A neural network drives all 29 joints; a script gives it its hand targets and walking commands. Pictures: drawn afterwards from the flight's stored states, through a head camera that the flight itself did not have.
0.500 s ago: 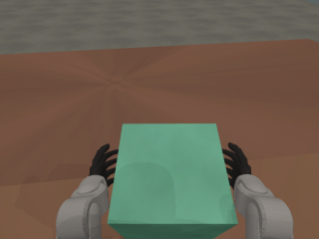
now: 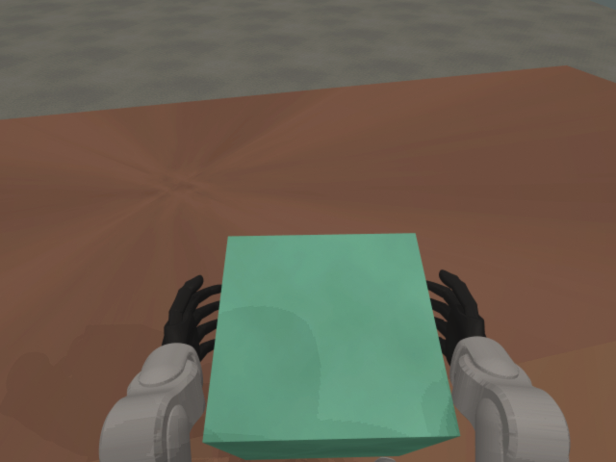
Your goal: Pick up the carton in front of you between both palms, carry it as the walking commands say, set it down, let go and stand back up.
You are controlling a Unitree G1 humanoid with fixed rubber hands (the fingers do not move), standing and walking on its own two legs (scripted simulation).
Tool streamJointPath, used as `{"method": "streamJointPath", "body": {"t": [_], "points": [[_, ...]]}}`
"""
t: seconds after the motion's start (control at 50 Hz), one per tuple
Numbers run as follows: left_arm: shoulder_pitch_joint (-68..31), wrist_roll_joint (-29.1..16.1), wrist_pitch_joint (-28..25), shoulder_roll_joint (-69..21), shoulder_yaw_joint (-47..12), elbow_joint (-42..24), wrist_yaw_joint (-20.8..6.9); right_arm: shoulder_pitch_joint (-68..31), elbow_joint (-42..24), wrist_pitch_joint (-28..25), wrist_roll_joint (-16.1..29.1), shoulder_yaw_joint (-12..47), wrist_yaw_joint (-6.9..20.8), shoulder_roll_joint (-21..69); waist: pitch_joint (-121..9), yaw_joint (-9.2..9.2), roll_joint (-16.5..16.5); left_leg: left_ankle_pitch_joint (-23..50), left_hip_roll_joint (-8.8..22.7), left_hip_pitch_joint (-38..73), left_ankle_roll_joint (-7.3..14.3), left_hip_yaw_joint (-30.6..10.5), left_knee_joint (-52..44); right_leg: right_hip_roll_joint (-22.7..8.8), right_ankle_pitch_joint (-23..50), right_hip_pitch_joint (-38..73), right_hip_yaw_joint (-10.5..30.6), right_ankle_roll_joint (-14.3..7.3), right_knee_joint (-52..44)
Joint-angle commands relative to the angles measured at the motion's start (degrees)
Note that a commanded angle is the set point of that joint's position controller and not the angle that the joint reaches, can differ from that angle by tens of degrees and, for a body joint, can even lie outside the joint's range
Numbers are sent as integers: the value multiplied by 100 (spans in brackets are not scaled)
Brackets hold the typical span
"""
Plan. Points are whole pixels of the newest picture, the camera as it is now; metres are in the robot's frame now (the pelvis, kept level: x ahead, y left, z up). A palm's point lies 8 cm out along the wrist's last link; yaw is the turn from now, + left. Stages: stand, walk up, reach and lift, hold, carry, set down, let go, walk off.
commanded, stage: carry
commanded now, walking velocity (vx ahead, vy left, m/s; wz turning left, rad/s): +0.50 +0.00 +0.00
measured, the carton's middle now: (322, 357) +0.25 +0.00 +0.03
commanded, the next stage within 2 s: none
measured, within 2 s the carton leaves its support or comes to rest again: neither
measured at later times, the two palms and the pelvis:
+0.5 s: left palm (230, 135) +0.64 +0.14 +0.11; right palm (392, 132) +0.65 -0.16 +0.10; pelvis +0.33 -0.02 +0.00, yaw +1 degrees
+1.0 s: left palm (252, 74) +1.04 +0.13 +0.05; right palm (363, 72) +1.04 -0.17 +0.05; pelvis +0.71 -0.01 -0.06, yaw +0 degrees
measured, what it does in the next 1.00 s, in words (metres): goes down: right foot, then left foot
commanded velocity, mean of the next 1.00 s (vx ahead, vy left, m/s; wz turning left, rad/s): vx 0.50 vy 0.00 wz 0.00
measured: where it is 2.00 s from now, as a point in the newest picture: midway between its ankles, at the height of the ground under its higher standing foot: (286, 235)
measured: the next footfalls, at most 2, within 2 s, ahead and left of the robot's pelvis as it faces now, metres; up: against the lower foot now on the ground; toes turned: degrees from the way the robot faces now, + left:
right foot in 0.06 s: +0.22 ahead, -0.10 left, +0.00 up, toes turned -11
left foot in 0.56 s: +0.56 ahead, +0.08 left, -0.01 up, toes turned +7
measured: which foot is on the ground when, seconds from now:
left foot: down 0.00-0.08, up 0.10-0.54, down 0.56-1.00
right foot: up 0.00-0.04, down 0.06-0.56, up 0.58-0.96, down 0.98-1.00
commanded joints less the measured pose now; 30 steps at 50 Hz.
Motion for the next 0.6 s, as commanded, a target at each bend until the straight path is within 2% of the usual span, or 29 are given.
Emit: {"method": "streamJointPath", "body": {"t": [0.0,0.02,0.04,0.06,0.08,0.1,0.12,0.14,0.16,0.18,0.2,0.22,0.24,0.28,0.3,0.32,0.34,0.36,0.38,0.4,0.42,0.44,0.46,0.48,0.5,0.52,0.54,0.56,0.58], "points": [[-2015,-1401,69,-3765,-3479,-349,-469,-2234,-408,175,1525,3508,553,3657,-328,80,930,4620,1213,-254,486,-36,685,419,-246,1066,-458,-147,-31],[-2234,-1486,124,-3651,-3375,-277,-445,-2127,-256,236,1408,3388,471,3424,-778,218,925,4745,988,-505,297,-2,1934,538,-784,2234,-323,-198,-475],[-2190,-1509,170,-3658,-3324,-111,-436,-2092,-175,280,1313,3368,417,3261,-1140,370,402,3806,785,-1385,187,43,3485,273,-1026,3383,110,-211,-737],[-2113,-1422,167,-3410,-3091,142,-404,-2416,-308,337,1380,3324,394,3255,-1576,366,-1284,2196,183,-3282,-59,-148,5233,-1360,-1763,4511,2789,-968,-1041],[-2264,-1410,171,-3494,-3242,21,-379,-2564,-313,355,1450,3363,429,3388,-1458,292,-1891,-481,-230,-4348,-74,-979,6260,-1895,-1158,4739,4326,-1322,-1920],[-2557,-1650,166,-3889,-3378,-18,-451,-2849,-473,303,1398,3395,437,3465,-1504,271,-1317,-492,72,-4292,47,-1439,6591,-1881,-831,4278,3840,-1160,-1966],[-3172,-1909,66,-4276,-3556,-256,-499,-2941,-282,277,1507,3474,448,3864,-1574,316,-959,-293,320,-4467,159,-1408,6806,-1904,-421,4228,3432,-1207,-1809],[-3012,-1754,72,-4109,-3481,137,-531,-3182,-75,223,1407,3360,432,3968,-1355,162,-330,184,531,-4136,214,-1554,6533,-1674,-344,3190,2703,-1057,-1867],[-3629,-1869,-28,-4372,-3423,-11,-548,-3384,-24,140,1425,3338,436,4062,-1233,297,-371,458,530,-4311,244,-1470,6278,-1417,-423,3243,2248,-830,-1867],[-3498,-1801,-59,-4407,-3312,454,-569,-3358,311,105,1204,3311,363,4132,-1357,244,-334,610,617,-4061,261,-1451,5915,-1289,-530,3083,1800,-682,-1827],[-3827,-1833,-127,-4167,-3426,429,-552,-3204,685,33,1083,3107,306,4056,-1315,239,-286,563,532,-4026,208,-1262,5399,-1134,-967,3001,1592,-626,-1829],[-3930,-1967,-199,-4143,-3329,387,-539,-3439,677,-26,1145,3102,261,3997,-1284,325,-576,676,476,-4084,152,-1170,5313,-1164,-922,2934,1511,-703,-1978],[-4044,-1834,-198,-3857,-3277,696,-493,-3596,844,-64,1004,3071,205,3857,-1018,375,-504,723,523,-4344,93,-1079,4912,-1250,-946,2841,1477,-831,-2148],[-4125,-1652,-257,-3783,-2991,1309,-370,-3953,1163,-165,819,2832,30,3524,-808,357,-610,1069,482,-4843,184,-945,4437,-1064,-158,3224,1156,-843,-2035],[-4260,-1643,-299,-3571,-2826,1434,-301,-4083,1351,-134,815,2681,-48,3507,-798,352,-843,1320,561,-4653,141,-929,4067,-1182,-288,2956,1099,-888,-2118],[-4507,-1513,-358,-3436,-2799,1462,-241,-4313,1428,-176,749,2663,-72,3447,-861,344,-411,1299,455,-4392,166,-937,3709,-1041,-616,3057,1147,-953,-2133],[-4702,-1417,-406,-3308,-2799,1405,-192,-4539,1655,-218,909,2673,-104,3648,-737,239,-569,1615,489,-4395,183,-907,3421,-1000,-614,2965,885,-933,-2136],[-4863,-1544,-418,-3543,-2765,1687,-157,-4943,1684,-254,882,2590,-144,3386,-443,414,-445,1795,481,-4735,124,-741,3078,-983,-151,3129,811,-954,-2002],[-4800,-1304,-447,-3208,-2447,1996,-46,-4918,1901,-250,872,2669,-208,3531,-518,439,-812,1959,337,-4494,150,-576,2676,-671,336,3138,597,-758,-1968],[-4933,-1361,-494,-3345,-2485,2031,6,-4988,1907,-295,904,2539,-242,3346,-629,514,-887,2033,128,-4362,195,-393,2440,-644,535,3356,549,-723,-1809],[-5360,-1231,-546,-3229,-2309,2067,32,-5097,2185,-300,714,2334,-246,3354,-602,556,-700,2143,70,-4465,246,-402,2493,-616,1056,3603,781,-776,-1663],[-5233,-1192,-553,-3354,-2336,2451,66,-5431,2273,-362,833,2282,-266,3277,-589,446,-577,1906,80,-4445,375,-556,2223,-775,1182,3660,810,-797,-1502],[-5504,-1298,-574,-3489,-2295,2499,68,-5413,2255,-397,748,2223,-283,3379,-659,460,-1079,2182,36,-4391,435,-418,2074,-696,1783,4117,562,-667,-1276],[-5565,-1121,-609,-3487,-2117,2750,94,-5822,2275,-451,859,2232,-275,3429,-747,236,-1145,2254,49,-3792,546,-701,1782,-726,2231,3892,492,-519,-1101],[-5912,-1271,-654,-3810,-2236,2757,55,-6090,2364,-500,859,2149,-247,3462,-1010,263,-776,2289,-271,-3252,544,-383,1702,-519,2587,3840,358,-454,-806],[-6018,-1034,-706,-3512,-2154,2758,110,-5985,2823,-464,796,2045,-229,3564,-1105,-62,-881,1917,-391,-2547,549,-120,1572,-534,3009,3627,318,-432,49],[-6017,-1184,-686,-3737,-2261,2730,101,-5532,2977,-515,751,1821,-231,3414,-1646,-299,-254,1811,-706,-1247,464,210,1513,-308,2791,3182,-31,-312,1192],[-6128,-1085,-744,-3771,-2246,2646,146,-5694,2989,-539,828,1991,-189,3672,-2251,-336,408,1258,687,219,716,-1708,1481,-104,789,1811,197,-15,2832],[-6206,-1059,-740,-3970,-2240,2632,127,-5875,2767,-630,787,1966,-157,3665,-2351,-201,1632,2065,2038,932,1359,-4311,1169,767,-2675,212,598,119,4117]]}}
